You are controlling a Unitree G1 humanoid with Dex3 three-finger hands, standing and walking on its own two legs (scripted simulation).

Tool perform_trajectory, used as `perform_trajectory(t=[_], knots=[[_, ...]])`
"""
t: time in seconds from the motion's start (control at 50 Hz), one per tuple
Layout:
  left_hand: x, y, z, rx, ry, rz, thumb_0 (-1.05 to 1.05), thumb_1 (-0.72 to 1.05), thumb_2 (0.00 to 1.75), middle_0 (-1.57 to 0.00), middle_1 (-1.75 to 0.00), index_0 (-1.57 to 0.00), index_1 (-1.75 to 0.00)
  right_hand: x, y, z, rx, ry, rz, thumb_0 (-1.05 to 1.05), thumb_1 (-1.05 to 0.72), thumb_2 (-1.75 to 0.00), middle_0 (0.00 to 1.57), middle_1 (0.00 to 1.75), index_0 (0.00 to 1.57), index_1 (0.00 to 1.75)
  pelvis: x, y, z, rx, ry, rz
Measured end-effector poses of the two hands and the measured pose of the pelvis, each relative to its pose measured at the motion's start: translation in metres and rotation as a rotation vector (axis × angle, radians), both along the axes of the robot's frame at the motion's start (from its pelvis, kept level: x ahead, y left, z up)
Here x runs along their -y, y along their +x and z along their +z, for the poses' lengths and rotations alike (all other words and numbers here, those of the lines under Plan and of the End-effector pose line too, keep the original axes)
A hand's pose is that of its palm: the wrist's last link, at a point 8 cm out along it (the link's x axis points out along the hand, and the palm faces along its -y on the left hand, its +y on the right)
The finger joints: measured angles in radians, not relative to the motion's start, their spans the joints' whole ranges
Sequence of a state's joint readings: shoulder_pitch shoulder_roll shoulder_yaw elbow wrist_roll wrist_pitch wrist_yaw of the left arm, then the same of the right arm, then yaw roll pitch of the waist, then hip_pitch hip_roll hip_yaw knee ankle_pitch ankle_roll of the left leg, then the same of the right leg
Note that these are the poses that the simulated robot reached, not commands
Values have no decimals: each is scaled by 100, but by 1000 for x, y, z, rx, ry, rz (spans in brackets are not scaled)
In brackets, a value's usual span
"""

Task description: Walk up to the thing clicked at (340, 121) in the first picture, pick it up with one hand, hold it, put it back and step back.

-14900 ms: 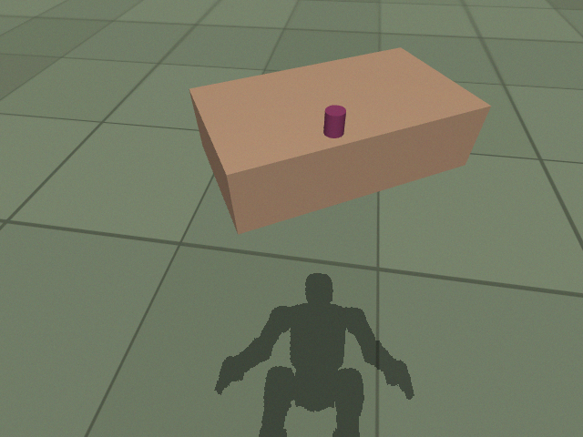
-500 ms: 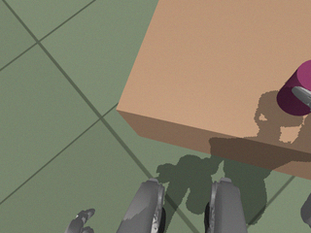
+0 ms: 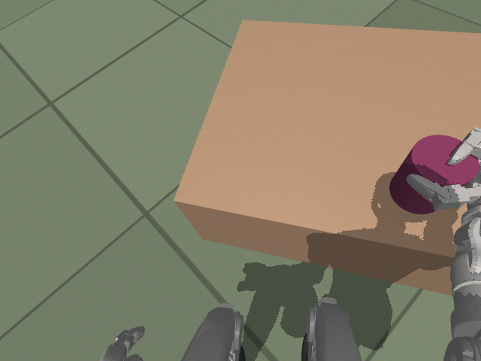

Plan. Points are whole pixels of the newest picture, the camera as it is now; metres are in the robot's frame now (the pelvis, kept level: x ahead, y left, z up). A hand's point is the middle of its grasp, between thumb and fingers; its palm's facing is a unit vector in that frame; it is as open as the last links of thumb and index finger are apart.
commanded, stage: lift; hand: right
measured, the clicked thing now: (428, 176) +0.44 -0.26 -0.02
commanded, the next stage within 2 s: hold in 1.14 s
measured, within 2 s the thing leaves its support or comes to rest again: neither
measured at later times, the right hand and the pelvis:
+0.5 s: hand (460, 153) +0.40 -0.23 +0.12, palm faces +0.32 +0.95 -0.01, open 7.3 cm; pelvis +0.02 +0.00 +0.08, yaw -2 degrees
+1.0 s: hand (453, 141) +0.39 -0.20 +0.16, palm faces +0.31 +0.95 -0.01, open 7.4 cm; pelvis +0.04 +0.00 +0.11, yaw -2 degrees
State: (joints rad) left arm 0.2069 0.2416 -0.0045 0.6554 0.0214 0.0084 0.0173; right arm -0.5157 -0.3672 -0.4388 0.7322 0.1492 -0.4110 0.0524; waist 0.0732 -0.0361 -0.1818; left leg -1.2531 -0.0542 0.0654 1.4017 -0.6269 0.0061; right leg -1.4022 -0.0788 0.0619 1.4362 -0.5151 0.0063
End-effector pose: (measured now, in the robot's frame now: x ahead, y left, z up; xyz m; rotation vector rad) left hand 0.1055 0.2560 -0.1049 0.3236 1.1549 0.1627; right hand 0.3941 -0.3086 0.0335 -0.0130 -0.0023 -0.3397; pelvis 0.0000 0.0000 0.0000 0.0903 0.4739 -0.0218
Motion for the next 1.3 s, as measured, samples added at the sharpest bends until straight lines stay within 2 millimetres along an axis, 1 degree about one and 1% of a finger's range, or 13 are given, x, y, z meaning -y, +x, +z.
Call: perform_trajectory(t=[0.2,0.3,0.42,0.6,0.82,1.04,1.3], knots=[[6,22,43,68,-17,-14,1,91,89,-21,-31,-21,-31,-17,-19,45,2,4,3,-1,47,-93,58,90,130,141,2,13,40,82,-14,-16],[8,28,60,94,-20,-18,1,90,90,-20,-31,-20,-31,-26,-24,61,-3,5,12,-1,48,-94,59,90,130,142,2,17,56,122,-22,-21],[10,31,75,102,-28,-20,1,90,90,-20,-31,-20,-31,-33,-30,75,0,5,14,-1,48,-94,59,90,131,143,3,22,71,156,-32,-22],[13,31,87,106,-44,-12,1,90,90,-20,-31,-19,-30,-43,-34,99,18,-6,25,-1,49,-95,59,90,131,143,3,28,87,202,-44,-22],[12,34,98,117,-56,-2,1,92,89,-19,-31,-19,-30,-57,-39,111,17,-1,30,-1,50,-96,59,91,130,144,2,33,99,237,-56,-18],[11,45,109,152,-60,-12,1,92,89,-20,-31,-20,-30,-65,-43,125,27,-7,32,-1,50,-96,59,91,130,144,-1,36,107,270,-64,-21],[12,54,116,175,-67,-24,1,92,89,-20,-31,-20,-31,-70,-51,133,29,-3,23,-1,50,-97,59,91,127,142,-3,36,113,297,-71,-25]])
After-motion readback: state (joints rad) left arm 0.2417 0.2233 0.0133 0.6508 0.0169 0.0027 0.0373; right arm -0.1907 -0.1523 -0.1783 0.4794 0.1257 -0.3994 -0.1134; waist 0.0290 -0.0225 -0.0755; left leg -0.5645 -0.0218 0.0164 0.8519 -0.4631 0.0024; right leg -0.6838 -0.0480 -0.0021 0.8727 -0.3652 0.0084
